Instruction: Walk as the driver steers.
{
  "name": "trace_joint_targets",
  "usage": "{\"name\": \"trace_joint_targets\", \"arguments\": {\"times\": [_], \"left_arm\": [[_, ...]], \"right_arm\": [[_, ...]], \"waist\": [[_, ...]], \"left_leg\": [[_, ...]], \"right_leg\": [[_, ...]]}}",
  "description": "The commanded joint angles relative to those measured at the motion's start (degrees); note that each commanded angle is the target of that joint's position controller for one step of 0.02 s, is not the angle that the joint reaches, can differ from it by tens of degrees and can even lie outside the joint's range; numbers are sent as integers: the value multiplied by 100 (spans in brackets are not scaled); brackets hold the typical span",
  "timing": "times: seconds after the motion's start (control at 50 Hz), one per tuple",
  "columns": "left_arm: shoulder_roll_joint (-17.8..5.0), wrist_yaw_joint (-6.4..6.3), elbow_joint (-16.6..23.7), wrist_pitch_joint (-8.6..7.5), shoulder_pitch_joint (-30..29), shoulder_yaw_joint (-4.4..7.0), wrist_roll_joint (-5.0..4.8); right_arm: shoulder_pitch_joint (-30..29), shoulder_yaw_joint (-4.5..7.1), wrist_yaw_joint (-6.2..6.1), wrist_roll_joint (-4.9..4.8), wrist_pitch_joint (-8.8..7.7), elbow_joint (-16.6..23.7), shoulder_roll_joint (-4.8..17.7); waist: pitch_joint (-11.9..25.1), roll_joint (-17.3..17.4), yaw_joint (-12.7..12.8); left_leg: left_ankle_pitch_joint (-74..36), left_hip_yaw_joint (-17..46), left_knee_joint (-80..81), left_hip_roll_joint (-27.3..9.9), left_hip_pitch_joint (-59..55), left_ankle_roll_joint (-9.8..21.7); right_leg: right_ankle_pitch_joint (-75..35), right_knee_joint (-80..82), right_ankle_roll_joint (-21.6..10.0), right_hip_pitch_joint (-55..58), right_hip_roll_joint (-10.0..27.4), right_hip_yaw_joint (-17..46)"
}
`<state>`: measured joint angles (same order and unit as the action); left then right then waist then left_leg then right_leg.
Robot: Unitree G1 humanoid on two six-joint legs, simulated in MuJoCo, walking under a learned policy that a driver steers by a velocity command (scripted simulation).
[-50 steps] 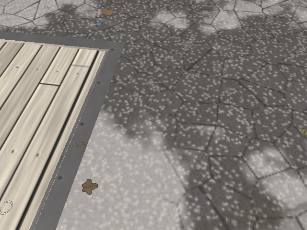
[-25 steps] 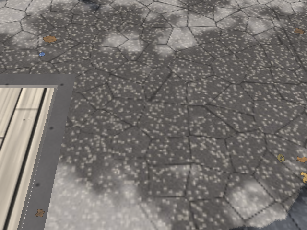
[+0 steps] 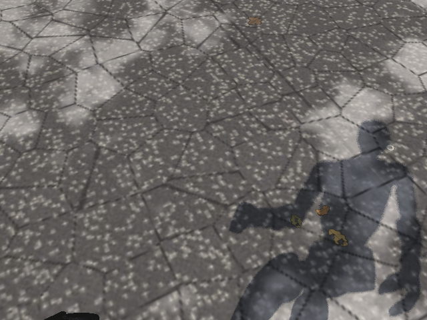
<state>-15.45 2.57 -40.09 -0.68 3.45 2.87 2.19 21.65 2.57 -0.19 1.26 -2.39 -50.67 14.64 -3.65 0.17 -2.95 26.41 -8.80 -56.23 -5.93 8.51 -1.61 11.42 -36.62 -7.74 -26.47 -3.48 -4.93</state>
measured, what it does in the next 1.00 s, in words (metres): walks ahead, turning right: left foot, then right foot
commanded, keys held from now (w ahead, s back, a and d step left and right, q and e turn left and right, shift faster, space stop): w+e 0.26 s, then w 0.74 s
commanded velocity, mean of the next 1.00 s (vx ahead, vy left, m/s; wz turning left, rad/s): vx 0.50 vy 0.00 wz -0.29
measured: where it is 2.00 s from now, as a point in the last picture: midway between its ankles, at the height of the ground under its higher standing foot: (266, 149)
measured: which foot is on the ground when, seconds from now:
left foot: up 0.00-0.46, down 0.48-1.00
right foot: down 0.00-0.50, up 0.52-0.96, down 0.98-1.00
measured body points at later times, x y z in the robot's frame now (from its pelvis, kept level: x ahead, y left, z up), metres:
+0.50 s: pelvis +0.29 +0.01 +0.00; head +0.32 +0.00 +0.45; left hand +0.32 +0.29 -0.13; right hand +0.44 -0.27 -0.08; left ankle +0.42 +0.07 -0.72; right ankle +0.09 -0.05 -0.70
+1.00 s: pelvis +0.54 -0.07 +0.01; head +0.57 -0.09 +0.46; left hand +0.81 +0.08 -0.08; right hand +0.42 -0.30 -0.13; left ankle +0.42 +0.07 -0.71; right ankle +0.62 -0.18 -0.72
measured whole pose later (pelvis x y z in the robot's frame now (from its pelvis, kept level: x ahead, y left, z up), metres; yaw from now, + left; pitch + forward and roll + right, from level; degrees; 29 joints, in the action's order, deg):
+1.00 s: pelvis +0.54 -0.07 +0.01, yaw -15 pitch +1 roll +1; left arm -13.3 1.3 -43.4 -3.6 1.6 0.3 2.7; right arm 25.7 2.0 0.4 0.7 -3.7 -55.6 13.6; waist -2.4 -0.2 -3.9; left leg 24.6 -2.6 -23.6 1.6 -2.2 1.6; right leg 6.0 -29.1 -4.8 -24.9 0.1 -3.8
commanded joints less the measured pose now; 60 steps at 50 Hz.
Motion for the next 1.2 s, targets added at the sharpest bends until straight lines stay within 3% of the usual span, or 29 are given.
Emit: {"name": "trace_joint_targets", "arguments": {"times": [0.02, 0.04, 0.06, 0.08, 0.12, 0.24, 0.34, 0.38, 0.42, 0.44, 0.46, 0.48, 0.5, 0.52, 0.54, 0.56, 0.6, 0.66, 0.78, 0.88, 0.94, 0.98, 1.0, 1.02, 1.04, 1.06, 1.08, 1.12, 1.2], "left_arm": [[-1303, -215, -180, 46, 1638, 435, -166], [-999, -235, -204, 9, 1401, 349, -170], [-856, -253, -204, -38, 1203, 297, -199], [-758, -248, -159, -82, 1052, 258, -203], [-785, -210, -201, -191, 1171, 258, -223], [-900, -208, -400, -235, 1878, 302, -216], [-850, -275, -591, -266, 2395, 263, -175], [-868, -318, -656, -280, 2469, 244, -149], [-969, -351, -664, -298, 2273, 248, -131], [-1030, -354, -674, -313, 2184, 252, -124], [-1045, -332, -707, -321, 2113, 242, -123], [-884, -302, -657, -353, 2100, 186, -137], [-367, -275, -519, -366, 2716, 78, -327], [-627, -290, -604, -354, 2775, 106, -186], [-733, -288, -613, -314, 2342, 131, -81], [-677, -236, -555, -316, 1935, 97, -55], [-559, -159, -498, -239, 1742, 72, -1], [-416, -90, -556, -143, 1766, 20, 39], [-166, -16, -132, -165, 279, -149, -8], [-220, -47, 32, -196, -384, -179, -53], [-343, -104, -15, -239, -181, -120, -24], [-554, -189, -502, -341, 1193, 8, 64], [-983, -265, -688, -383, 2249, 133, 186], [-1513, -287, -771, -322, 2432, 285, 139], [-1115, -259, -731, -268, 2079, 221, -83], [-820, -244, -685, -276, 1570, 136, -119], [-563, -219, -692, -317, 1312, 74, -97], [-346, -243, -797, -392, 1170, 12, -128], [-484, -245, -1083, -522, 1549, 58, -193]], "right_arm": [[-720, 119, 62, -39, -230, 975, 745], [-573, 101, 48, -38, -252, 867, 686], [-506, 104, 45, 58, -178, 856, 674], [-320, 95, 56, 139, -71, 786, 649], [-305, 94, 95, 177, 81, 805, 577], [-1631, 56, 129, 133, 121, 1222, 495], [-2388, -29, 200, 81, 19, 1449, 421], [-2487, -36, 212, 65, -28, 1512, 447], [-2097, 7, 188, 60, -67, 1416, 565], [-1670, 64, 142, 55, -90, 1276, 680], [-921, 125, 78, 58, -138, 1036, 780], [-78, 203, -6, 124, -200, 887, 1031], [518, 358, -56, 237, -193, 867, 1673], [337, 350, 13, 82, -108, 751, 1482], [-209, 258, 42, -6, -82, 832, 1049], [-554, 172, 72, -12, -99, 858, 701], [-654, 87, 54, -1, -159, 707, 487], [-369, 101, 97, -66, -302, 467, 566], [53, 107, 125, -105, -305, 120, 596], [474, 132, 89, -72, -276, -140, 744], [412, 150, 35, -37, -223, -229, 830], [365, 120, 20, -59, -179, -267, 778], [279, 42, 24, -83, -193, -52, 566], [913, -56, 52, -215, -186, 55, 41], [463, 117, -5, -34, -131, -37, 734], [105, 129, 37, -48, -159, 74, 668], [-53, 91, 66, -71, -176, 87, 529], [33, 69, 122, 46, -52, -3, 392], [-375, 63, 222, 98, 87, 81, 283]], "waist": [[998, -297, 814], [559, -32, 510], [400, -52, 289], [454, -102, 145], [521, -134, 85], [122, -280, 505], [97, -336, 828], [61, -377, 827], [87, -449, 579], [254, -469, 385], [626, -301, 18], [1203, -49, -360], [2075, 1132, -242], [1953, 1261, -86], [954, 515, 94], [508, 106, 129], [180, 385, 329], [274, 487, 428], [-8, 431, 162], [-25, 429, -14], [55, 442, 179], [794, 184, 768], [1532, -377, 1173], [2067, -1735, 862], [1525, -653, 848], [823, -477, 639], [525, -318, 499], [325, -484, 225], [179, -366, 160]], "left_leg": [[-479, 978, -2215, 100, 3601, 100], [-712, 989, -1588, -92, 3185, 112], [-714, 1036, -1242, -173, 2807, 68], [-742, 1036, -1066, -188, 2475, 14], [-849, 945, -795, -115, 2368, -76], [-2104, 934, 721, 5, 3094, -209], [-2631, 821, 1799, 253, 2978, -43], [-2546, 813, 2123, 348, 2690, 116], [-2172, 788, 2479, 502, 1940, 327], [-1864, 708, 2584, 688, 1324, 434], [-1884, 620, 2921, 809, 414, 564], [-1614, 1282, 3016, 141, -887, 804], [-908, 3797, 3242, -1456, -2499, 1490], [-724, 5313, 4020, -1822, -2267, 1759], [-282, 4559, 4087, -1612, -1393, 1705], [-519, 3781, 4214, -1320, -744, 1580], [-1471, 2738, 4468, -807, -79, 1301], [-2598, 2151, 4624, -635, -7, 1355], [-3150, 1335, 4939, -289, -146, 1269], [-3738, 1277, 4662, -531, -640, 1166], [-4735, 1268, 4076, -691, -1025, 1064], [-5355, 920, 2403, -349, -685, 871], [-3712, 683, 757, -70, 372, 742], [220, 460, -1115, 979, 2294, 538], [234, 1155, -1494, 701, 2829, 624], [-291, 1211, -1387, 469, 2904, 657], [-639, 1184, -1100, 288, 2710, 635], [-878, 1102, -690, 108, 2226, 503], [-1370, 915, -306, 16, 2463, 295]], "right_leg": [[-583, 1978, -1276, 3613, 2086, 3360], [-1315, 2049, -1017, 2800, 1755, 2795], [-1733, 2111, -881, 2278, 1462, 2427], [-1927, 2187, -831, 1990, 1288, 2190], [-2155, 2286, -883, 1773, 1120, 2052], [-1538, 2509, -690, 1963, 939, 2221], [-2340, 2228, -530, 2588, 1021, 2197], [-2655, 2115, -443, 2753, 1156, 2272], [-3205, 1886, -262, 2718, 1228, 2255], [-3990, 1464, -170, 2706, 1168, 2177], [-4395, 556, -63, 2628, 928, 1941], [-3464, -729, 47, 1934, 660, 1740], [-650, -2793, 338, 340, -189, 1171], [1760, -3485, 319, -521, -452, 1215], [1326, -3710, 292, -796, -70, 1340], [955, -3443, 290, -743, 142, 1289], [740, -2892, 347, -481, 421, 1129], [521, -2613, 479, -416, 497, 890], [-693, -797, 726, -788, 778, 350], [-881, 202, 589, -393, 615, 169], [-294, 565, 346, 93, 426, 127], [-314, 1093, 61, 1920, 243, 110], [222, 1205, -271, 3353, 1460, 1425], [570, 1857, -1010, 4543, 2860, 4041], [749, 2039, -868, 4048, 2587, 4022], [410, 2130, -735, 3341, 2341, 3151], [-192, 2327, -599, 2769, 2072, 2582], [-753, 2595, -352, 2109, 1651, 1826], [-1220, 2953, -455, 1998, 1522, 1367]]}}
Next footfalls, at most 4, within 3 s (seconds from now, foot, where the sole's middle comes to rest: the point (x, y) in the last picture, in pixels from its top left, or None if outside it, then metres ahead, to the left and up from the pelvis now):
0.48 left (197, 315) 0.45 0.07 -0.75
0.98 right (275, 246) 0.66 -0.20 -0.75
1.54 left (236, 165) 1.00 -0.09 -0.75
2.08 right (292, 115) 1.24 -0.35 -0.75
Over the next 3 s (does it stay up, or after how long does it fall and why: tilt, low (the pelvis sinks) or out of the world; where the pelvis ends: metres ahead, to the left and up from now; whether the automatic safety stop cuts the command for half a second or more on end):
stays up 1.26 -0.26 0.01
